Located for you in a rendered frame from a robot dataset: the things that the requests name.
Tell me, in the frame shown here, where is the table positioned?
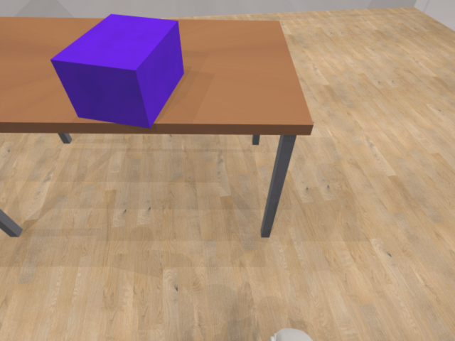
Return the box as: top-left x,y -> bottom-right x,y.
0,17 -> 314,237

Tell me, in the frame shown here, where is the carton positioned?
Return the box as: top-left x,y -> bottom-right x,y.
50,14 -> 184,128

